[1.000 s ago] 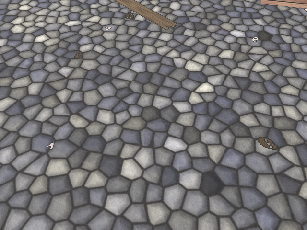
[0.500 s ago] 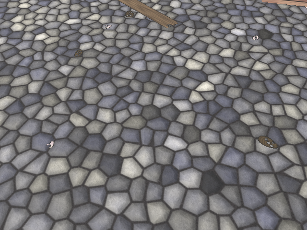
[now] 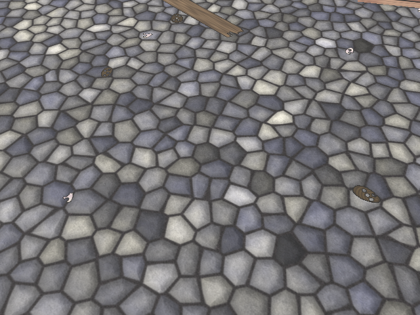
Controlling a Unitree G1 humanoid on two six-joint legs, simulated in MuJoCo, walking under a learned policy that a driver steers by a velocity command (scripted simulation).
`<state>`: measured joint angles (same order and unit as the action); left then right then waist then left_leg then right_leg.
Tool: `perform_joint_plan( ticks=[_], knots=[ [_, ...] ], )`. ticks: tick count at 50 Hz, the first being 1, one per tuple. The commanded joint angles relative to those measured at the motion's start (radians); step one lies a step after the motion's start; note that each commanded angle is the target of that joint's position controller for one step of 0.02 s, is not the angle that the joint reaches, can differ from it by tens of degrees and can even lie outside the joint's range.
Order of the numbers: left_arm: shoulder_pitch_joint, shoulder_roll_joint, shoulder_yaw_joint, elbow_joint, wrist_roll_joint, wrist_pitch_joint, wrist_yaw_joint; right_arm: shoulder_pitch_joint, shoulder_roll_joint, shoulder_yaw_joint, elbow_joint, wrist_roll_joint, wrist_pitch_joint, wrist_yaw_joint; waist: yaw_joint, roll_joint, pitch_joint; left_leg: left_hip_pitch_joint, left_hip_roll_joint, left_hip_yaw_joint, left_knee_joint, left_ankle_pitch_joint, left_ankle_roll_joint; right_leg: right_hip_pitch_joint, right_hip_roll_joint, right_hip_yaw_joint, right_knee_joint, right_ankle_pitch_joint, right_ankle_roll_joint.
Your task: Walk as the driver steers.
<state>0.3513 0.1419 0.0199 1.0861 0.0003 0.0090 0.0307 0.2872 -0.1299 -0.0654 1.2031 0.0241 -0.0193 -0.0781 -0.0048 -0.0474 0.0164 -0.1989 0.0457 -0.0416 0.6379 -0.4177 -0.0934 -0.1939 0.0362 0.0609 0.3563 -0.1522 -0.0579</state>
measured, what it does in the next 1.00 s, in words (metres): goes down: left foot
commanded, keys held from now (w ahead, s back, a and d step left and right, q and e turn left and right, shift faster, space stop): no key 0.18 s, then w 0.34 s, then w+e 0.48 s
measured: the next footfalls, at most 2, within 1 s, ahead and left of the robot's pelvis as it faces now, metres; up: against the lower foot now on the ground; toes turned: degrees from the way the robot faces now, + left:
left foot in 0.56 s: +0.10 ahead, +0.17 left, +0.00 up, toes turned +4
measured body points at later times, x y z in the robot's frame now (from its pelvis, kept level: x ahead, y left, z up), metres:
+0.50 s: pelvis +0.03 +0.05 +0.00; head +0.03 +0.07 +0.45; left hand -0.03 +0.30 -0.16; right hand +0.08 -0.21 -0.14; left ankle +0.04 +0.17 -0.72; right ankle +0.02 -0.07 -0.75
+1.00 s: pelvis +0.23 +0.10 -0.02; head +0.25 +0.12 +0.43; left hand +0.46 +0.28 -0.14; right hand +0.07 -0.11 -0.15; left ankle +0.06 +0.17 -0.75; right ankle +0.38 -0.06 -0.71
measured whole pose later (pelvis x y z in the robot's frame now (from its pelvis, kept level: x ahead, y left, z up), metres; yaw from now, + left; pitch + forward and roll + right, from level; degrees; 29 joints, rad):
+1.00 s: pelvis +0.23 +0.10 -0.02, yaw -10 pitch +2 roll -2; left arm 0.06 0.21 0.07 0.84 -0.03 -0.04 -0.06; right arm 0.54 -0.17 -0.02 1.08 -0.01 -0.10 -0.06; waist -0.08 -0.02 -0.01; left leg 0.16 -0.02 0.25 0.20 -0.40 0.04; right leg -0.69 0.00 -0.02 0.70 0.06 -0.10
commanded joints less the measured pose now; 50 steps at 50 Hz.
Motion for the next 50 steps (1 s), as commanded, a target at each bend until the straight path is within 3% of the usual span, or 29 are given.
perform_joint_plan(
  ticks=[1,9,11,12,14,15,17,20,24,26,27,28,29,30,31,32,33,34,36,42,47,50],
  knots=[
    [0.088,0.077,0.012,-0.009,0.0,-0.003,0.002,0.076,-0.074,-0.009,-0.003,0.0,-0.003,-0.002,-0.003,0.001,0.057,-0.144,-0.002,0.009,-0.089,0.124,0.032,0.086,-0.097,0.114,-0.068,0.069,0.017],
    [0.094,0.076,0.012,-0.012,0.0,-0.004,0.001,0.082,-0.073,-0.009,-0.005,0.0,-0.004,-0.002,-0.004,0.001,0.058,-0.143,-0.002,0.01,-0.086,0.125,0.032,0.084,-0.097,0.113,-0.066,0.074,0.014],
    [0.112,0.078,0.012,-0.008,-0.004,-0.003,0.006,0.094,-0.063,-0.008,0.001,0.0,-0.001,-0.003,0.004,-0.011,0.038,-0.14,-0.025,0.046,-0.059,0.062,0.035,0.085,-0.088,0.131,-0.108,-0.23,-0.003],
    [0.129,0.116,0.025,-0.01,-0.011,-0.002,0.009,0.08,-0.067,-0.009,-0.007,-0.002,-0.002,-0.004,0.02,-0.038,0.053,-0.174,-0.048,0.079,0.002,0.007,0.036,0.078,-0.107,0.18,-0.145,-0.411,-0.034],
    [0.181,0.202,0.055,-0.012,-0.014,-0.011,0.01,0.035,-0.092,-0.012,-0.046,0.0,-0.017,0.002,0.062,-0.119,0.082,-0.292,-0.032,0.075,0.216,-0.068,0.055,0.075,-0.239,0.378,-0.241,-0.576,-0.13],
    [0.189,0.21,0.063,-0.017,-0.01,-0.02,0.012,0.009,-0.101,-0.014,-0.068,0.005,-0.03,0.01,0.066,-0.122,0.092,-0.348,-0.006,0.05,0.313,-0.091,0.073,0.071,-0.283,0.436,-0.27,-0.585,-0.166],
    [0.159,0.184,0.064,-0.036,-0.007,-0.038,0.015,-0.012,-0.098,-0.016,-0.094,0.011,-0.062,0.025,0.052,-0.09,0.092,-0.426,0.034,0.021,0.409,-0.074,0.111,0.071,-0.312,0.451,-0.281,-0.526,-0.187],
    [0.113,0.158,0.059,-0.063,-0.017,-0.046,0.017,-0.008,-0.098,-0.019,-0.11,0.007,-0.093,0.04,0.028,-0.078,0.057,-0.404,0.045,0.037,0.315,-0.02,0.135,0.045,-0.277,0.353,-0.262,-0.41,-0.166],
    [0.02,0.222,0.072,-0.111,-0.041,-0.042,0.016,0.074,-0.084,-0.007,-0.099,0.003,-0.09,0.051,-0.046,-0.086,0.041,-0.069,-0.011,0.106,-0.005,0.111,0.123,-0.207,-0.198,0.206,-0.195,-0.399,-0.135],
    [0.003,0.202,0.067,-0.123,-0.04,-0.039,0.01,0.211,-0.1,-0.014,-0.053,0.003,-0.074,0.048,-0.105,-0.024,0.04,0.129,-0.064,0.16,-0.078,0.126,0.109,-0.361,-0.151,0.175,-0.072,-0.476,-0.115],
    [-0.018,0.153,0.053,-0.138,-0.04,-0.042,0.005,0.288,-0.109,-0.015,-0.039,0.001,-0.072,0.047,-0.139,0.061,0.052,0.218,-0.014,0.093,-0.146,0.079,0.109,-0.453,-0.104,0.143,0.092,-0.444,-0.091],
    [-0.037,0.054,0.031,-0.149,-0.041,-0.047,-0.005,0.392,-0.178,-0.025,-0.042,-0.012,-0.077,0.04,-0.157,0.286,0.015,0.278,0.214,-0.218,-0.289,-0.142,0.143,-0.568,0.004,0.003,0.5,-0.362,-0.031],
    [-0.01,0.052,0.035,-0.158,-0.035,-0.069,-0.009,0.388,-0.233,-0.019,-0.065,-0.035,-0.089,0.05,-0.111,0.292,0.059,0.243,0.353,-0.555,-0.438,-0.365,0.226,-0.744,0.046,0.062,0.714,-0.352,-0.039],
    [-0.014,0.068,0.036,-0.195,-0.059,-0.083,-0.007,0.361,-0.293,-0.033,-0.052,-0.04,-0.109,0.059,-0.077,0.347,0.114,0.166,0.459,-0.778,-0.561,-0.635,0.316,-0.83,-0.001,0.117,0.838,-0.329,-0.067],
    [-0.065,0.127,0.041,-0.217,-0.06,-0.09,-0.009,0.251,-0.234,-0.014,-0.084,-0.019,-0.123,0.065,-0.046,0.258,0.182,0.12,0.429,-0.704,-0.565,-0.589,0.294,-0.882,-0.045,0.138,0.883,-0.21,-0.069],
    [-0.069,0.162,0.052,-0.204,-0.045,-0.09,-0.01,0.175,-0.191,0.0,-0.103,-0.014,-0.126,0.07,-0.019,0.191,0.176,0.086,0.355,-0.512,-0.536,-0.398,0.236,-0.836,-0.059,0.155,0.844,-0.095,-0.066],
    [-0.04,0.167,0.06,-0.18,-0.034,-0.088,-0.007,0.114,-0.187,0.003,-0.123,-0.021,-0.122,0.072,0.01,0.172,0.141,0.054,0.278,-0.343,-0.529,-0.216,0.179,-0.743,-0.073,0.14,0.783,-0.007,-0.053],
    [-0.039,0.178,0.068,-0.165,-0.032,-0.084,-0.009,0.117,-0.166,0.007,-0.123,-0.027,-0.117,0.071,0.005,0.174,0.119,0.057,0.222,-0.205,-0.517,-0.035,0.138,-0.688,-0.073,0.121,0.735,0.063,-0.045],
    [-0.05,0.14,0.068,-0.153,-0.038,-0.071,-0.024,0.195,-0.139,0.016,-0.1,-0.043,-0.115,0.061,-0.011,0.174,0.088,0.053,0.167,-0.039,-0.499,0.217,0.106,-0.623,-0.06,0.093,0.715,0.168,-0.036],
    [-0.256,0.11,0.063,-0.244,-0.035,-0.059,-0.052,0.258,-0.162,0.029,-0.123,-0.047,-0.11,0.027,-0.04,0.134,0.095,0.104,0.162,0.123,-0.534,0.466,0.102,-0.617,-0.049,0.034,0.51,0.332,-0.018],
    [-0.402,0.084,0.044,-0.316,-0.035,-0.063,-0.084,0.326,-0.186,0.024,-0.132,-0.034,-0.091,0.013,-0.071,0.117,0.137,0.279,0.196,0.209,-0.482,0.737,0.077,-0.642,-0.043,-0.057,0.366,0.26,-0.027],
    [-0.465,0.082,0.039,-0.368,-0.03,-0.075,-0.109,0.321,-0.23,0.014,-0.158,-0.032,-0.069,0.0,-0.054,0.149,0.113,0.344,0.213,0.263,-0.351,1.182,0.063,-0.542,0.007,-0.184,0.302,0.13,-0.064]
  ],
)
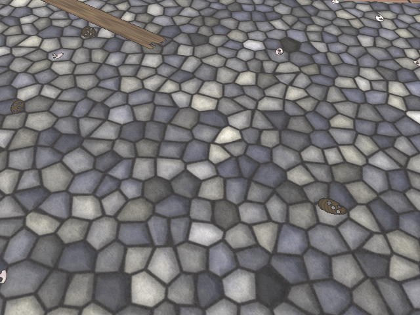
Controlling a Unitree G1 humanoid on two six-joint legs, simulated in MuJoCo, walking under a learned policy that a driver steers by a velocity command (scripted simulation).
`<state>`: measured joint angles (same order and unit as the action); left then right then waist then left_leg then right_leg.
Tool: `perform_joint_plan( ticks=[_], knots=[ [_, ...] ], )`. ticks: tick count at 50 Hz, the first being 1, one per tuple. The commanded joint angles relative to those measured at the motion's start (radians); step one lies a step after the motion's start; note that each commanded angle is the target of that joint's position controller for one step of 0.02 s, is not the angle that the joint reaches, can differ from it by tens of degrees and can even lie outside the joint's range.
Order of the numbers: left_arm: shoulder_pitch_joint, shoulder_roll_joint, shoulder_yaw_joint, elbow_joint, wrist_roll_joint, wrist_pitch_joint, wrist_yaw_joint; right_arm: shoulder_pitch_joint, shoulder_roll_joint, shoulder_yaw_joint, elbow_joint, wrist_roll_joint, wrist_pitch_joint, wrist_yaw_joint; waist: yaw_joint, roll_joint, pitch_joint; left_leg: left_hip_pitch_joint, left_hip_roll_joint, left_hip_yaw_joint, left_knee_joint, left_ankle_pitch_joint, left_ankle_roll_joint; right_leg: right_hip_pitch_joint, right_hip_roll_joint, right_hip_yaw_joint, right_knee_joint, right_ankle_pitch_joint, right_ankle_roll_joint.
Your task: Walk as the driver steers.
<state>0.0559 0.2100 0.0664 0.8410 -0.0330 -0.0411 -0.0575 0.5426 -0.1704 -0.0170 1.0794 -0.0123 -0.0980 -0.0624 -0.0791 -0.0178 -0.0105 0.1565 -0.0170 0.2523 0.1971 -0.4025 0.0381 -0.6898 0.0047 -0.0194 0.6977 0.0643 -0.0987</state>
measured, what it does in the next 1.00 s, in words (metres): walks ahead: right foot, then left foot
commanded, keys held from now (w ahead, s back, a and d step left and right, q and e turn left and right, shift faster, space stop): w+e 0.34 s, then w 0.28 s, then w+q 0.38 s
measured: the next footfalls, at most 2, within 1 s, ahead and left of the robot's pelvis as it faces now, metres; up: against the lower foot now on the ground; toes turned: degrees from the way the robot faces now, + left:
right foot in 0.10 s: +0.20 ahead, -0.09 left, +0.00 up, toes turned -6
left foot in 0.50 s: +0.52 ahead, +0.09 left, +0.00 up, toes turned -16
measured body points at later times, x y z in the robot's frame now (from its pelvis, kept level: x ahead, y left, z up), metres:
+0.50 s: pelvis +0.32 +0.02 -0.01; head +0.35 +0.02 +0.44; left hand +0.43 +0.28 -0.14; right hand +0.46 -0.27 -0.08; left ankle +0.48 +0.10 -0.73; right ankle +0.16 -0.08 -0.73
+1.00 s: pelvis +0.57 -0.05 +0.00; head +0.59 -0.06 +0.45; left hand +0.86 +0.11 -0.06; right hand +0.49 -0.33 -0.12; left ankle +0.48 +0.10 -0.72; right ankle +0.64 -0.19 -0.73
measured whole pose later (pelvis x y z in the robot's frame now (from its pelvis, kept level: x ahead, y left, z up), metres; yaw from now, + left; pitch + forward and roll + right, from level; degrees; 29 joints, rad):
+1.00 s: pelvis +0.57 -0.05 +0.00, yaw -10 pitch +3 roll +0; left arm 0.00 0.24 0.04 0.68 -0.01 -0.12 -0.03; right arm 0.47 -0.29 -0.06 0.81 0.02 -0.05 -0.01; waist -0.10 0.01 -0.01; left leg -0.11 -0.02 -0.11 0.52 -0.43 0.02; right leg -0.41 0.01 0.02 0.45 -0.08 -0.03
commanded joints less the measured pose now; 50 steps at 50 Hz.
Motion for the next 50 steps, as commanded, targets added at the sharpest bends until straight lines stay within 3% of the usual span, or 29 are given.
perform_joint_plan(
  ticks=[1,2,3,4,5,6,7,8,9,10,12,14,16,19,22,24,25,26,27,28,29,30,33,38,44,46,48,49,50],
  knots=[
    [-0.165,0.022,-0.004,-0.131,0.006,-0.027,-0.028,0.066,-0.211,-0.04,-0.045,0.007,0.018,-0.027,0.038,0.147,0.113,0.002,0.284,-0.018,0.168,1.363,-0.065,0.014,0.068,-0.152,-0.033,-0.145,-0.036],
    [-0.118,0.032,0.002,-0.125,0.006,-0.028,-0.032,0.056,-0.234,-0.047,-0.059,0.01,0.027,-0.038,0.075,0.178,0.08,-0.014,0.297,-0.012,0.276,1.52,-0.054,0.105,0.096,-0.183,-0.025,-0.204,-0.049],
    [-0.009,0.074,0.019,-0.103,0.005,-0.027,-0.033,0.03,-0.256,-0.055,-0.078,0.011,0.032,-0.039,0.134,0.197,0.02,-0.058,0.305,-0.026,0.436,1.592,-0.041,0.254,0.112,-0.175,-0.054,-0.231,-0.076],
    [0.175,0.147,0.051,-0.062,0.006,-0.028,-0.022,-0.036,-0.267,-0.059,-0.108,0.018,0.025,-0.027,0.235,0.187,-0.063,-0.166,0.282,-0.033,0.664,1.491,-0.038,0.514,0.107,-0.111,-0.191,-0.126,-0.127],
    [0.336,0.205,0.072,-0.022,0.012,-0.014,0.007,-0.108,-0.247,-0.053,-0.148,0.015,-0.003,0.0,0.308,0.092,-0.152,-0.463,0.2,-0.055,1.005,0.853,-0.038,0.85,-0.03,0.121,-0.248,-0.072,-0.194],
    [0.314,0.304,0.081,-0.039,0.026,-0.012,0.024,-0.005,-0.08,-0.005,-0.207,0.002,-0.052,0.039,0.161,-0.171,-0.281,-0.925,0.004,-0.198,1.367,-0.2,-0.062,1.209,-0.328,0.67,-0.196,0.033,-0.406],
    [0.39,0.248,0.07,-0.01,0.041,-0.01,0.039,-0.104,-0.15,-0.023,-0.242,0.045,-0.101,0.066,0.226,-0.064,-0.347,-1.03,0.026,-0.399,1.426,-0.147,-0.027,1.186,-0.35,0.771,-0.348,-0.147,-0.429],
    [0.327,0.173,0.052,-0.015,0.034,-0.019,0.04,-0.21,-0.203,-0.038,-0.289,0.073,-0.109,0.069,0.202,-0.019,-0.184,-1.079,0.074,-0.394,1.319,-0.05,-0.007,1.049,-0.294,0.624,-0.397,-0.198,-0.352],
    [0.202,0.129,0.035,-0.045,0.018,-0.026,0.033,-0.238,-0.196,-0.041,-0.301,0.056,-0.101,0.063,0.122,0.077,-0.071,-1.027,0.108,-0.369,1.204,0.016,-0.01,0.846,-0.234,0.51,-0.442,-0.172,-0.29],
    [0.116,0.104,0.023,-0.074,0.012,-0.03,0.032,-0.216,-0.2,-0.051,-0.289,0.034,-0.081,0.054,0.07,0.099,-0.014,-0.957,0.133,-0.354,1.132,0.047,-0.03,0.687,-0.19,0.432,-0.467,-0.136,-0.256],
    [0.063,0.118,0.021,-0.102,0.013,-0.03,0.04,-0.179,-0.191,-0.056,-0.307,0.015,-0.049,0.052,0.007,0.068,0.042,-0.812,0.164,-0.334,1.02,0.063,-0.071,0.435,-0.147,0.35,-0.509,-0.075,-0.242],
    [0.075,0.162,0.032,-0.11,0.018,-0.035,0.052,-0.256,-0.17,-0.045,-0.356,-0.004,-0.042,0.049,0.012,0.025,0.068,-0.727,0.148,-0.278,0.828,0.158,-0.104,0.273,-0.093,0.253,-0.52,0.019,-0.228],
    [0.133,0.189,0.043,-0.104,0.01,-0.029,0.067,-0.364,-0.137,-0.027,-0.392,-0.015,-0.043,0.049,0.059,-0.019,0.054,-0.641,0.102,-0.24,0.606,0.339,-0.107,0.225,-0.025,0.185,-0.473,-0.004,-0.181],
    [0.255,0.195,0.046,-0.08,0.001,-0.022,0.067,-0.452,-0.157,-0.024,-0.422,0.017,-0.042,0.057,0.135,-0.064,-0.004,-0.592,0.044,-0.244,0.407,0.493,-0.105,0.342,-0.05,0.232,-0.418,-0.114,-0.143],
    [0.276,0.171,0.035,-0.07,0.002,-0.022,0.063,-0.437,-0.22,-0.046,-0.437,0.024,-0.049,0.068,0.108,-0.1,-0.025,-0.566,0.062,-0.285,0.343,0.426,-0.052,0.485,-0.131,0.328,-0.333,-0.194,-0.1],
    [0.261,0.145,0.024,-0.079,0.017,-0.02,0.059,-0.308,-0.262,-0.071,-0.412,0.01,-0.055,0.068,0.032,-0.099,-0.069,-0.408,0.055,-0.262,0.324,0.358,0.006,0.5,-0.094,0.305,-0.169,-0.075,-0.049],
    [0.26,0.095,0.003,-0.098,0.033,-0.021,0.054,-0.161,-0.317,-0.084,-0.398,-0.004,-0.057,0.064,-0.028,0.002,-0.185,-0.2,0.197,-0.406,0.327,0.353,0.067,0.403,-0.026,0.229,0.116,-0.179,-0.004],
    [0.445,0.015,-0.017,-0.101,0.004,-0.042,0.049,-0.043,-0.419,-0.113,-0.348,-0.015,-0.045,0.073,0.032,0.387,-0.324,0.126,0.427,-0.912,0.194,0.159,0.251,0.079,0.118,0.124,0.503,-0.578,0.062],
    [0.44,0.099,-0.008,-0.077,-0.018,-0.047,0.048,-0.018,-0.332,-0.097,-0.346,0.005,-0.043,0.08,0.001,0.316,-0.312,0.157,0.454,-1.127,0.097,-0.143,0.259,-0.088,0.077,0.213,0.648,-0.632,0.057],
    [0.305,0.172,0.008,-0.099,-0.022,-0.046,0.049,-0.089,-0.266,-0.079,-0.365,0.012,-0.041,0.079,-0.022,0.176,-0.159,0.047,0.414,-0.975,0.086,-0.165,0.207,-0.151,0.03,0.205,0.687,-0.546,0.047],
    [0.209,0.174,0.007,-0.127,-0.003,-0.043,0.054,-0.169,-0.246,-0.068,-0.381,0.006,-0.033,0.077,-0.004,0.079,-0.088,-0.087,0.365,-0.822,0.092,-0.043,0.176,-0.123,-0.021,0.154,0.645,-0.456,0.044],
    [0.168,0.161,0.007,-0.144,0.018,-0.043,0.055,-0.219,-0.229,-0.06,-0.383,0.0,-0.028,0.08,0.023,0.065,-0.03,-0.203,0.321,-0.719,0.08,0.098,0.175,-0.088,-0.056,0.134,0.569,-0.4,0.042],
    [0.204,0.118,0.007,-0.139,0.022,-0.033,0.053,-0.227,-0.2,-0.05,-0.371,0.008,-0.029,0.086,0.074,0.13,-0.021,-0.319,0.235,-0.57,0.02,0.264,0.176,0.044,-0.089,0.096,0.417,-0.35,0.052],
    [0.063,0.073,-0.013,-0.174,0.031,-0.047,0.05,-0.181,-0.253,-0.069,-0.35,0.027,-0.01,0.068,0.051,0.102,0.007,-0.338,0.206,-0.467,-0.016,0.377,0.185,0.093,-0.066,0.066,0.044,-0.168,0.09],
    [-0.102,0.103,-0.009,-0.215,0.014,-0.071,0.029,-0.098,-0.267,-0.078,-0.322,0.04,0.014,0.058,0.004,0.124,0.041,-0.318,0.216,-0.504,0.033,0.311,0.169,0.196,-0.013,0.065,-0.177,-0.071,0.104],
    [-0.098,0.132,0.002,-0.219,0.012,-0.083,0.025,-0.105,-0.279,-0.083,-0.323,0.041,0.025,0.053,0.024,0.136,0.034,-0.296,0.229,-0.552,0.075,0.285,0.153,0.255,-0.006,0.068,-0.228,-0.115,0.089],
    [0.009,0.165,0.022,-0.186,0.017,-0.089,0.032,-0.125,-0.258,-0.076,-0.331,0.04,0.034,0.049,0.086,0.138,-0.013,-0.324,0.185,-0.546,0.179,0.322,0.118,0.44,-0.004,0.051,-0.292,-0.124,0.058],
    [0.133,0.206,0.039,-0.166,0.032,-0.091,0.042,-0.154,-0.219,-0.062,-0.349,0.035,0.032,0.049,0.151,0.112,-0.097,-0.416,0.129,-0.503,0.352,0.337,0.082,0.642,-0.087,0.121,-0.275,-0.131,0.015],
    [0.317,0.285,0.059,-0.143,0.04,-0.085,0.053,-0.17,-0.146,-0.038,-0.386,0.01,0.027,0.046,0.219,-0.062,-0.243,-0.605,0.04,-0.395,0.688,0.094,0.031,0.904,-0.293,0.32,-0.266,-0.132,-0.045]
  ],
)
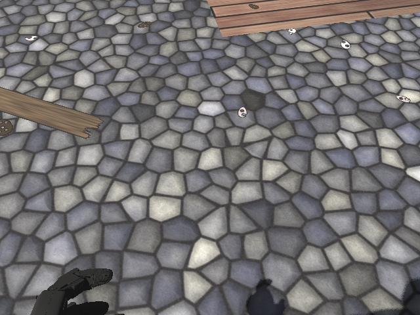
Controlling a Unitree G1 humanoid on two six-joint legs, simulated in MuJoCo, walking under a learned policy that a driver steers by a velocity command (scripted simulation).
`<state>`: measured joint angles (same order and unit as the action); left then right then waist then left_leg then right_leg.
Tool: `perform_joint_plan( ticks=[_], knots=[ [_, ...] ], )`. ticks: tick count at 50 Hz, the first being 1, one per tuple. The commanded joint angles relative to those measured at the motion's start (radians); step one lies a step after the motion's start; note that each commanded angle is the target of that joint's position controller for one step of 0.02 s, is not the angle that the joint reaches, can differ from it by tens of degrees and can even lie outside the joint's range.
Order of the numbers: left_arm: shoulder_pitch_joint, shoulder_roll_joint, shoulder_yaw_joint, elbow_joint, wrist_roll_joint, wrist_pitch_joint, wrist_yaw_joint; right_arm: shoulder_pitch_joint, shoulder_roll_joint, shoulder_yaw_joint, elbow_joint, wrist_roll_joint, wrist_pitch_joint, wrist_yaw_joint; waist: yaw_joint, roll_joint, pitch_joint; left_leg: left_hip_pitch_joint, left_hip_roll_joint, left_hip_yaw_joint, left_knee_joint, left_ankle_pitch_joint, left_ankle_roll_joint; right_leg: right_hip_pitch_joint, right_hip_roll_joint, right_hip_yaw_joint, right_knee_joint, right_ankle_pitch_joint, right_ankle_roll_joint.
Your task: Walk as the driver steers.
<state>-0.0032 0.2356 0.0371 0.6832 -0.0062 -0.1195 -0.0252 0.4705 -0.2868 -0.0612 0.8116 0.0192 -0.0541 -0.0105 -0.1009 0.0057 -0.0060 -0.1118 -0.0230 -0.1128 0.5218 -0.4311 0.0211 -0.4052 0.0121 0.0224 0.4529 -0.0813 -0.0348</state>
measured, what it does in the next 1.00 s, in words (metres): walks ahead: left foot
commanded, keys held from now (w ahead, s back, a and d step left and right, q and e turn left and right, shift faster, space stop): w+q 0.50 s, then w+e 0.50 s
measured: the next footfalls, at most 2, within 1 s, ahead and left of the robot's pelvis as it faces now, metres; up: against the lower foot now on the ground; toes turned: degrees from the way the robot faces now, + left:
left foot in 0.48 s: +0.37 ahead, +0.20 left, +0.00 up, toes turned +20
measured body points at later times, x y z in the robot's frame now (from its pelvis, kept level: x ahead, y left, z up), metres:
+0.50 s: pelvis +0.25 +0.07 -0.02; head +0.29 +0.09 +0.43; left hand +0.18 +0.36 -0.15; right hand +0.54 -0.10 -0.08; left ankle +0.34 +0.18 -0.73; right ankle +0.10 -0.12 -0.70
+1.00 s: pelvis +0.51 +0.14 +0.00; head +0.54 +0.15 +0.45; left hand +0.64 +0.41 -0.11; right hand +0.62 -0.13 -0.12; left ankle +0.34 +0.18 -0.73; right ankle +0.70 +0.06 -0.71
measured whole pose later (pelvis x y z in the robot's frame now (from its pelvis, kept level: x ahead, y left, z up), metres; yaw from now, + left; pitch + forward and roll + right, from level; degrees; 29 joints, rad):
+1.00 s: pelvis +0.51 +0.14 +0.00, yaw +11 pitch +2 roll +1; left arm 0.13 0.25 0.04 0.74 -0.02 -0.06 -0.07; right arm 0.32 -0.28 -0.06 0.77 0.00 -0.06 -0.01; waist -0.06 -0.03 0.01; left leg 0.11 -0.05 0.16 0.23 -0.38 0.04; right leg -0.63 -0.04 -0.02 0.61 0.00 -0.05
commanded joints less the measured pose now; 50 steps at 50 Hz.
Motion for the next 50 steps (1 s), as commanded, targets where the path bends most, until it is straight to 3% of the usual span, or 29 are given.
perform_joint_plan(
  ticks=[1,2,3,4,5,7,10,15,19,21,22,23,24,25,26,27,28,29,30,32,34,39,42,47,48,50],
  knots=[
    [0.404,0.298,0.097,0.037,0.019,0.008,0.013,0.018,-0.011,0.013,-0.155,0.019,-0.031,-0.006,0.172,-0.376,-0.299,-0.651,-0.017,0.015,0.611,-0.192,0.018,0.778,-0.458,0.674,-0.12,-0.214,-0.248],
    [0.366,0.197,0.075,0.03,0.004,0.01,0.011,-0.023,-0.109,-0.01,-0.125,0.035,-0.028,-0.009,0.188,-0.223,-0.186,-0.735,0.052,-0.035,0.729,-0.127,0.007,0.687,-0.423,0.63,-0.154,-0.349,-0.228],
    [0.322,0.141,0.059,0.025,-0.002,0.013,0.013,-0.096,-0.137,-0.02,-0.134,0.029,-0.021,-0.005,0.187,-0.151,-0.092,-0.745,0.076,-0.023,0.746,-0.036,0.005,0.582,-0.379,0.478,-0.168,-0.306,-0.187],
    [0.261,0.119,0.048,0.02,0.003,0.015,0.011,-0.117,-0.119,-0.021,-0.132,0.021,-0.012,-0.004,0.155,-0.09,-0.049,-0.702,0.106,-0.01,0.731,0.036,-0.004,0.479,-0.333,0.377,-0.196,-0.21,-0.167],
    [0.22,0.1,0.044,0.023,0.007,0.016,0.008,-0.142,-0.106,-0.023,-0.143,0.011,-0.006,0.0,0.133,-0.094,-0.006,-0.684,0.128,-0.009,0.696,0.083,-0.011,0.402,-0.303,0.303,-0.225,-0.135,-0.164],
    [0.19,0.106,0.049,0.036,0.015,0.009,0.01,-0.144,-0.069,-0.017,-0.156,0.013,0.01,0.012,0.101,-0.114,0.016,-0.623,0.156,0.003,0.669,0.137,-0.023,0.304,-0.276,0.184,-0.275,-0.013,-0.16],
    [0.201,0.144,0.062,0.062,0.014,-0.001,0.018,-0.19,-0.052,-0.012,-0.191,0.005,0.016,0.017,0.097,-0.075,0.028,-0.647,0.161,0.01,0.592,0.22,-0.046,0.291,-0.279,0.066,-0.299,0.15,-0.176],
    [0.233,0.194,0.07,0.091,0.005,0.011,0.027,-0.341,-0.029,0.005,-0.244,0.003,0.006,0.047,0.15,-0.055,0.057,-0.586,0.141,0.08,0.289,0.446,-0.022,0.319,-0.253,-0.095,-0.291,0.172,-0.135],
    [0.28,0.242,0.082,0.115,-0.017,0.031,0.026,-0.43,-0.05,0.001,-0.299,0.008,0.01,0.07,0.169,-0.061,0.085,-0.568,0.118,0.133,0.164,0.375,0.025,0.426,-0.296,-0.141,-0.251,0.215,-0.102],
    [0.281,0.272,0.091,0.116,-0.023,0.045,0.03,-0.405,-0.082,-0.015,-0.312,0.003,0.015,0.073,0.136,-0.086,0.051,-0.479,0.062,0.185,0.136,0.274,0.064,0.468,-0.3,-0.179,-0.143,0.477,-0.079],
    [0.278,0.286,0.095,0.114,-0.025,0.053,0.034,-0.33,-0.112,-0.033,-0.299,0.001,0.019,0.071,0.087,-0.096,-0.002,-0.366,0.016,0.218,0.121,0.24,0.089,0.469,-0.289,-0.203,-0.014,0.634,-0.066],
    [0.273,0.275,0.089,0.11,-0.026,0.06,0.038,-0.171,-0.159,-0.063,-0.258,0.003,0.023,0.062,-0.001,-0.075,-0.084,-0.143,-0.038,0.237,0.067,0.288,0.123,0.403,-0.254,-0.237,0.195,0.692,-0.038],
    [0.298,0.229,0.071,0.092,-0.003,0.056,0.042,-0.007,-0.237,-0.097,-0.222,0.007,0.033,0.041,-0.068,0.027,-0.178,0.17,0.04,0.077,0.064,0.331,0.176,0.162,-0.216,-0.24,0.501,0.432,0.008],
    [0.391,0.08,0.023,0.029,0.033,0.029,0.027,-0.055,-0.357,-0.106,-0.239,0.007,0.025,0.036,0.071,0.317,-0.264,0.458,0.304,-0.522,-0.067,0.15,0.355,-0.276,-0.009,-0.146,0.859,-0.492,0.065],
    [0.316,0.176,0.034,0.038,-0.007,-0.004,0.011,-0.02,-0.256,-0.075,-0.268,0.001,0.008,0.043,-0.012,0.182,-0.409,0.498,0.378,-0.723,-0.209,0.033,0.374,-0.352,-0.017,0.072,0.959,-0.507,0.044],
    [0.249,0.217,0.047,0.031,-0.047,-0.011,0.003,-0.04,-0.194,-0.056,-0.242,-0.013,-0.004,0.049,-0.017,0.115,-0.261,0.401,0.361,-0.564,-0.216,0.109,0.316,-0.414,-0.061,0.06,0.946,-0.414,0.025],
    [0.228,0.195,0.037,0.03,-0.038,-0.012,0.009,-0.101,-0.171,-0.046,-0.244,-0.01,-0.01,0.049,0.021,0.048,-0.166,0.245,0.327,-0.425,-0.206,0.225,0.282,-0.385,-0.11,0.047,0.869,-0.33,0.015],
    [0.22,0.19,0.038,0.044,-0.019,-0.005,0.016,-0.171,-0.137,-0.035,-0.248,-0.015,-0.013,0.048,0.058,0.022,-0.108,0.108,0.292,-0.313,-0.206,0.353,0.255,-0.324,-0.148,0.042,0.801,-0.274,0.016],
    [0.252,0.193,0.043,0.058,-0.016,0.011,0.017,-0.21,-0.11,-0.023,-0.254,-0.027,-0.019,0.047,0.096,0.043,-0.093,0.014,0.263,-0.24,-0.23,0.435,0.243,-0.247,-0.174,0.052,0.768,-0.237,0.016],
    [0.296,0.164,0.04,0.084,-0.016,0.042,0.017,-0.226,-0.111,-0.023,-0.236,-0.03,-0.037,0.047,0.122,0.052,-0.082,-0.064,0.249,-0.158,-0.289,0.489,0.245,-0.19,-0.177,0.044,0.724,-0.184,0.028],
    [0.271,0.143,0.035,0.083,-0.012,0.061,0.022,-0.215,-0.124,-0.027,-0.209,-0.032,-0.052,0.043,0.122,0.043,-0.037,-0.084,0.241,-0.079,-0.337,0.52,0.237,-0.229,-0.175,0.047,0.662,-0.098,0.044],
    [0.167,0.124,0.035,0.065,-0.017,0.054,0.01,-0.185,-0.121,-0.027,-0.159,-0.037,-0.056,0.021,0.077,0.039,0.026,-0.003,0.206,0.088,-0.382,0.524,0.161,-0.307,-0.128,0.078,0.406,0.182,0.05],
    [0.1,0.104,0.028,0.042,-0.018,0.048,-0.004,-0.17,-0.13,-0.03,-0.13,-0.033,-0.055,0.013,0.047,0.043,0.064,0.044,0.219,0.147,-0.401,0.523,0.134,-0.304,-0.103,0.048,0.274,0.258,0.038],
    [-0.002,0.08,0.014,-0.027,-0.013,0.043,-0.038,-0.119,-0.141,-0.039,-0.08,-0.02,-0.026,0.004,0.007,0.033,0.104,0.228,0.277,0.197,-0.329,0.679,0.133,-0.384,-0.08,-0.013,0.161,0.137,0.002],
    [-0.01,0.081,0.015,-0.042,-0.013,0.041,-0.045,-0.12,-0.149,-0.042,-0.077,-0.017,-0.016,-0.001,0.012,0.039,0.099,0.255,0.285,0.206,-0.294,0.762,0.129,-0.378,-0.068,-0.038,0.15,0.083,-0.01],
    [0.023,0.105,0.026,-0.057,-0.012,0.044,-0.053,-0.142,-0.179,-0.049,-0.084,-0.013,0.0,-0.014,0.047,0.081,0.043,0.274,0.282,0.237,-0.177,1.1,0.109,-0.271,-0.009,-0.108,0.146,-0.028,-0.045]
  ],
)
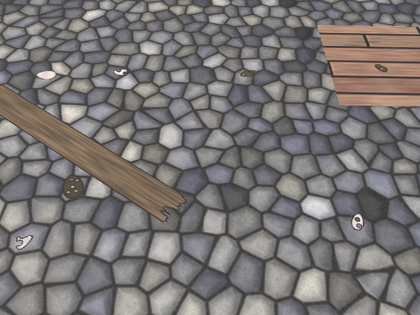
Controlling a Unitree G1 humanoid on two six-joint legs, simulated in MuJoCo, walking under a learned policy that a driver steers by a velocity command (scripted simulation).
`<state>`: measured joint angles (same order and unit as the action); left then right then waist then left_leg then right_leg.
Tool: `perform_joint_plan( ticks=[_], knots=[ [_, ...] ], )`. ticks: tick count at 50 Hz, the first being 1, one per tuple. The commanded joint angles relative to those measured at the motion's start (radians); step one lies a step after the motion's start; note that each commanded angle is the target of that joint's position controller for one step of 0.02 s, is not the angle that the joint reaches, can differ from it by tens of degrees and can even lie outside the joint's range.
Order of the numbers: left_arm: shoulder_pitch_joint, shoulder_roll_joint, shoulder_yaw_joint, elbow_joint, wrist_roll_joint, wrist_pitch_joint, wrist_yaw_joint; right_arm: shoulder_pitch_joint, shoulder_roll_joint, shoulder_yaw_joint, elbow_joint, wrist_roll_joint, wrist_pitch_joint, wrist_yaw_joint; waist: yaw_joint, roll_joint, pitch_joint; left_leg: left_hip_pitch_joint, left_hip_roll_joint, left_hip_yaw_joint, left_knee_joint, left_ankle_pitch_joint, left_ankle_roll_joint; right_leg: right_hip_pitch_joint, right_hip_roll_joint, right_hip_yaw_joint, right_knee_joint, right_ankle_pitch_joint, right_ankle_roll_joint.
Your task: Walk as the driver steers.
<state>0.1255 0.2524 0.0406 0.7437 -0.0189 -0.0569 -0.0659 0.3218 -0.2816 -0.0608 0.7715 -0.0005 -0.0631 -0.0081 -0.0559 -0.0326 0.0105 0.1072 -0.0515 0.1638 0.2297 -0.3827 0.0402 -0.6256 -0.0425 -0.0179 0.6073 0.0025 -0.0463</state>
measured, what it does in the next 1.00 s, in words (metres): walks ahead: right foot, then left foot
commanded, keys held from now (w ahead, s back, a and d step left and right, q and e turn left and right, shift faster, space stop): w+e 0.36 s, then e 0.08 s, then q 0.56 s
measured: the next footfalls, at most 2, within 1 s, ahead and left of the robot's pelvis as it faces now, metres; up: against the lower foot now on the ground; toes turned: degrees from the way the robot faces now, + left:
right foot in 0.06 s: +0.20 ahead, -0.10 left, +0.00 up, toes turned -4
left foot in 0.50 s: +0.51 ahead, +0.05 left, +0.00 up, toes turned -19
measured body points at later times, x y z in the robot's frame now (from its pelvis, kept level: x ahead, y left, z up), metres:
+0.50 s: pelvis +0.30 -0.01 +0.00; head +0.33 -0.02 +0.45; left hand +0.44 +0.26 -0.11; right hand +0.45 -0.31 -0.07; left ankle +0.47 +0.07 -0.73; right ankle +0.17 -0.10 -0.73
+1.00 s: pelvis +0.39 -0.04 +0.01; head +0.41 -0.06 +0.46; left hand +0.57 +0.21 -0.08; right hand +0.49 -0.35 -0.09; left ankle +0.43 +0.08 -0.68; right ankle +0.39 -0.16 -0.73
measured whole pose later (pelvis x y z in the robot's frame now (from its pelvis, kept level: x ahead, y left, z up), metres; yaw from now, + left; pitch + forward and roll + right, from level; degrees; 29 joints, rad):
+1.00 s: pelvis +0.39 -0.04 +0.01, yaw -6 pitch +1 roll +0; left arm 0.18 0.26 0.05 0.69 0.03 0.00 0.03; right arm 0.19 -0.33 -0.09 0.68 0.02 0.03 -0.02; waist -0.01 0.04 0.03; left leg -0.51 -0.09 -0.10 0.94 -0.45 -0.03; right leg -0.29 0.00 0.02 0.50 -0.24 -0.01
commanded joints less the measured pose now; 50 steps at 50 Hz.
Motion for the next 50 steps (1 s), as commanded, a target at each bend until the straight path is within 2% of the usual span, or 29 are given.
perform_joint_plan(
  ticks=[1,2,3,4,5,6,7,8,10,13,17,21,24,25,26,27,28,29,30,32,34,37,43,44,45,46,47,48,50],
  knots=[
    [-0.052,0.111,0.034,-0.115,0.001,-0.015,-0.011,0.0,-0.2,-0.052,-0.048,0.008,0.017,-0.025,0.036,0.147,-0.022,0.056,0.308,-0.027,0.21,1.225,0.078,0.039,0.084,-0.097,0.002,-0.164,-0.056],
    [0.064,0.155,0.056,-0.096,-0.001,-0.013,-0.005,-0.012,-0.208,-0.053,-0.051,0.008,0.023,-0.032,0.104,0.149,-0.09,0.011,0.292,-0.009,0.372,1.288,0.059,0.205,0.117,-0.102,-0.02,-0.162,-0.087],
    [0.229,0.214,0.086,-0.067,-0.002,-0.009,0.01,-0.034,-0.201,-0.046,-0.06,0.012,0.019,-0.036,0.2,0.109,-0.174,-0.152,0.254,0.009,0.611,1.143,0.021,0.488,0.1,-0.03,-0.092,-0.075,-0.138],
    [0.334,0.323,0.113,-0.052,0.003,-0.002,0.032,0.047,-0.091,-0.01,-0.1,-0.018,-0.006,-0.024,0.169,-0.119,-0.298,-0.565,0.119,-0.003,0.999,0.396,-0.041,0.897,-0.165,0.396,-0.069,-0.037,-0.289],
    [0.332,0.307,0.101,-0.066,-0.003,-0.012,0.029,0.057,-0.061,0.013,-0.117,-0.014,-0.046,-0.003,0.148,-0.161,-0.442,-0.818,-0.035,-0.213,1.215,-0.218,-0.061,1.088,-0.306,0.853,-0.218,-0.14,-0.426],
    [0.322,0.239,0.085,-0.065,0.001,-0.012,0.032,-0.061,-0.136,-0.006,-0.14,0.027,-0.074,0.016,0.199,-0.069,-0.35,-0.923,0.04,-0.299,1.226,-0.15,-0.038,1.041,-0.266,0.718,-0.262,-0.194,-0.358],
    [0.262,0.203,0.074,-0.072,-0.004,-0.012,0.035,-0.115,-0.14,-0.001,-0.164,0.037,-0.086,0.021,0.17,-0.014,-0.217,-0.936,0.086,-0.28,1.136,-0.061,-0.024,0.89,-0.227,0.579,-0.278,-0.173,-0.312],
    [0.189,0.178,0.065,-0.088,-0.007,-0.009,0.035,-0.131,-0.133,-0.003,-0.162,0.014,-0.088,0.016,0.119,0.058,-0.123,-0.892,0.123,-0.261,1.032,-0.013,-0.029,0.722,-0.183,0.487,-0.298,-0.096,-0.277],
    [0.109,0.147,0.051,-0.121,0.008,-0.005,0.042,-0.101,-0.142,-0.015,-0.16,-0.01,-0.066,0.012,0.052,0.019,-0.055,-0.77,0.155,-0.251,0.938,0.039,-0.057,0.512,-0.129,0.4,-0.353,0.024,-0.268],
    [0.096,0.182,0.061,-0.115,0.009,-0.01,0.058,-0.086,-0.105,-0.004,-0.16,-0.017,-0.038,0.004,0.028,-0.003,-0.031,-0.712,0.153,-0.209,0.795,0.1,-0.108,0.36,-0.089,0.306,-0.383,0.135,-0.268],
    [0.146,0.204,0.068,-0.092,-0.005,0.003,0.075,-0.243,-0.059,0.017,-0.191,-0.014,-0.042,0.006,0.096,-0.041,-0.02,-0.623,0.094,-0.186,0.468,0.388,-0.126,0.3,-0.011,0.23,-0.349,0.031,-0.196],
    [0.215,0.205,0.071,-0.066,-0.01,0.029,0.085,-0.308,-0.105,-0.002,-0.211,-0.003,-0.056,0.02,0.122,-0.07,-0.04,-0.569,0.032,-0.215,0.291,0.427,-0.107,0.407,-0.034,0.328,-0.221,0.055,-0.146],
    [0.167,0.166,0.061,-0.078,0.0,0.039,0.095,-0.18,-0.126,-0.021,-0.171,-0.018,-0.069,0.027,0.05,-0.095,-0.098,-0.446,0.045,-0.2,0.21,0.493,-0.041,0.484,-0.036,0.346,-0.051,0.14,-0.078],
    [0.176,0.118,0.045,-0.087,0.011,0.033,0.094,-0.121,-0.148,-0.025,-0.165,-0.04,-0.076,0.025,0.027,-0.064,-0.165,-0.304,0.114,-0.233,0.211,0.67,0.0,0.46,0.015,0.306,0.075,0.123,-0.038],
    [0.268,0.056,0.022,-0.093,0.035,0.025,0.092,-0.046,-0.2,-0.029,-0.168,-0.065,-0.077,0.024,0.041,0.134,-0.298,-0.021,0.32,-0.442,0.289,1.053,0.109,0.291,0.101,0.244,0.349,-0.257,0.019],
    [0.439,0.064,0.014,-0.051,0.01,0.02,0.083,0.008,-0.186,-0.033,-0.11,-0.044,-0.058,0.033,0.081,0.39,-0.419,0.135,0.494,-0.784,0.245,0.964,0.298,0.114,0.158,0.198,0.603,-0.689,0.075],
    [0.414,0.151,0.03,-0.033,0.004,0.028,0.08,-0.025,-0.14,-0.02,-0.13,-0.009,-0.045,0.039,0.064,0.254,-0.372,0.064,0.453,-0.826,0.184,0.68,0.282,0.067,0.102,0.226,0.671,-0.661,0.091],
    [0.275,0.184,0.039,-0.057,0.004,0.043,0.082,-0.082,-0.112,-0.01,-0.144,-0.002,-0.033,0.038,0.038,0.161,-0.252,-0.028,0.395,-0.713,0.171,0.551,0.234,0.024,0.066,0.177,0.698,-0.599,0.105],
    [0.188,0.182,0.041,-0.076,0.015,0.056,0.087,-0.135,-0.098,0.001,-0.15,-0.006,-0.023,0.041,0.039,0.102,-0.169,-0.144,0.342,-0.636,0.149,0.523,0.207,0.019,0.041,0.145,0.645,-0.559,0.108],
    [0.136,0.144,0.036,-0.1,0.028,0.069,0.091,-0.193,-0.108,-0.001,-0.151,-0.007,-0.004,0.036,0.075,0.126,-0.086,-0.319,0.255,-0.525,0.122,0.536,0.161,0.11,0.007,0.115,0.429,-0.516,0.105],
    [0.153,0.099,0.025,-0.091,0.024,0.067,0.101,-0.188,-0.153,-0.021,-0.149,-0.013,0.012,0.029,0.08,0.187,-0.103,-0.36,0.21,-0.466,0.12,0.654,0.168,0.209,0.051,0.063,0.284,-0.518,0.116],
    [0.147,0.109,0.027,-0.08,0.018,0.07,0.108,-0.17,-0.178,-0.037,-0.152,0.004,0.033,0.014,0.07,0.187,-0.172,-0.332,0.23,-0.509,0.111,0.56,0.19,0.269,0.068,0.078,0.182,-0.403,0.114],
    [0.098,0.101,0.036,-0.097,0.02,0.056,0.089,-0.198,-0.165,-0.044,-0.166,0.022,0.079,-0.007,0.084,0.182,-0.1,-0.44,0.18,-0.58,0.115,0.198,0.139,0.382,0.088,0.069,-0.09,-0.235,0.066],
    [0.112,0.114,0.043,-0.094,0.024,0.048,0.086,-0.186,-0.151,-0.041,-0.166,0.025,0.085,-0.011,0.093,0.168,-0.098,-0.475,0.152,-0.571,0.147,0.164,0.108,0.448,0.066,0.074,-0.171,-0.19,0.046],
    [0.145,0.173,0.058,-0.1,0.039,0.045,0.092,-0.165,-0.116,-0.03,-0.17,0.019,0.085,-0.011,0.093,0.085,-0.117,-0.559,0.106,-0.524,0.253,0.053,0.056,0.541,-0.08,0.187,-0.232,-0.195,-0.007],
    [0.127,0.255,0.078,-0.096,0.061,0.053,0.094,-0.167,-0.077,-0.022,-0.201,0.022,0.079,-0.011,0.058,-0.183,-0.07,-0.714,-0.047,-0.313,0.448,-0.121,-0.006,0.522,-0.26,0.4,-0.312,-0.134,-0.132],
    [0.098,0.226,0.074,-0.114,0.077,0.047,0.093,-0.154,-0.14,-0.041,-0.198,0.008,0.069,-0.011,0.072,-0.221,-0.07,-0.728,-0.024,-0.268,0.705,-0.223,-0.052,0.469,-0.371,0.505,-0.341,-0.032,-0.229],
    [0.049,0.176,0.058,-0.132,0.068,0.041,0.099,-0.12,-0.181,-0.061,-0.174,0.013,0.071,-0.008,0.05,-0.142,-0.067,-0.727,0.0,-0.291,0.84,-0.185,-0.071,0.458,-0.34,0.438,-0.322,0.026,-0.224],
    [-0.031,0.135,0.046,-0.146,0.034,0.035,0.103,-0.064,-0.167,-0.067,-0.133,0.015,0.096,-0.015,0.022,-0.085,-0.048,-0.752,0.018,-0.277,0.946,-0.088,-0.109,0.48,-0.244,0.273,-0.279,0.095,-0.154]
  ],
)
Velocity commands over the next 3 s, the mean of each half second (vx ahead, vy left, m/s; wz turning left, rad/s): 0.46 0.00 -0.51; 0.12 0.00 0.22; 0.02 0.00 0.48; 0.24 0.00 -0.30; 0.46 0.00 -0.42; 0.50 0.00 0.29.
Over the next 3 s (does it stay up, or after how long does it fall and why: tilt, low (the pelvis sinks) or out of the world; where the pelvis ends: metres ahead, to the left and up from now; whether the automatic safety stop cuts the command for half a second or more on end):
stays up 0.98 -0.12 0.01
